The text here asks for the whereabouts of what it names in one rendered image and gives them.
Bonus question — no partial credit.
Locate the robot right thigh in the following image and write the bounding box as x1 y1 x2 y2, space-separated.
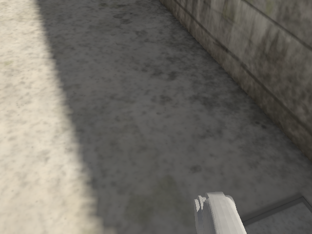
193 191 247 234

